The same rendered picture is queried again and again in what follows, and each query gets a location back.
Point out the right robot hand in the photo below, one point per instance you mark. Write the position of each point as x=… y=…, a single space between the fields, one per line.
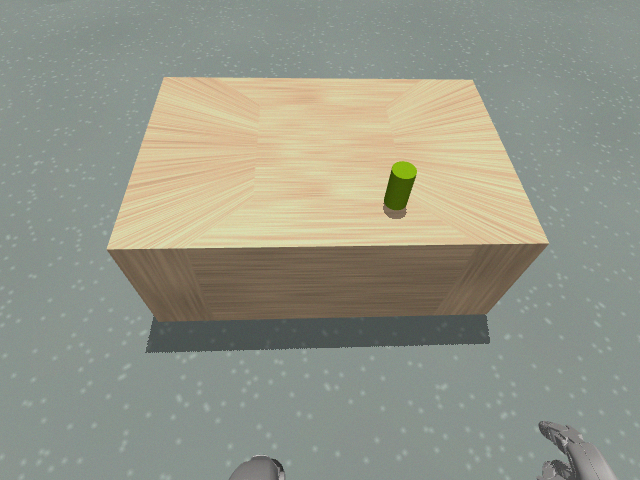
x=586 y=460

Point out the can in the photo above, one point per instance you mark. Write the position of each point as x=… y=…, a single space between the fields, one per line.
x=400 y=184

